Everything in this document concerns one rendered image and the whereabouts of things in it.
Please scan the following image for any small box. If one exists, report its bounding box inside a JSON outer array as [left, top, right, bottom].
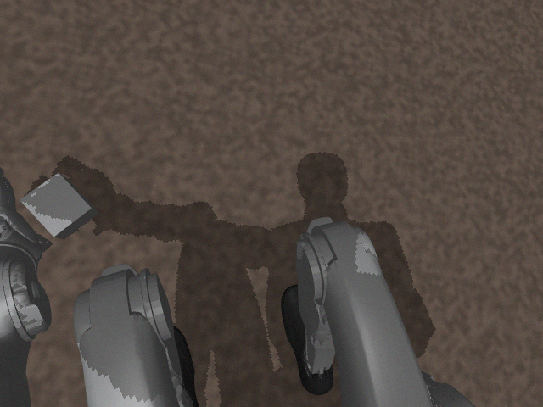
[[20, 173, 99, 239]]

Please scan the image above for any left robot arm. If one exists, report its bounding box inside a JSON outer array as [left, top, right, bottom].
[[0, 209, 52, 407]]

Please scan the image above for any right robot foot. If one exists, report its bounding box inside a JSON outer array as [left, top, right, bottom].
[[281, 285, 333, 395]]

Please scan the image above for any left robot foot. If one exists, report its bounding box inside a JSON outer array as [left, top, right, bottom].
[[173, 326, 199, 407]]

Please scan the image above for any right robot hand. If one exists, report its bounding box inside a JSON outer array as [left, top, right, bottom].
[[422, 371, 475, 407]]

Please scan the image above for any left robot hand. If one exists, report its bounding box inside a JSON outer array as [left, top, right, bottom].
[[0, 167, 53, 252]]

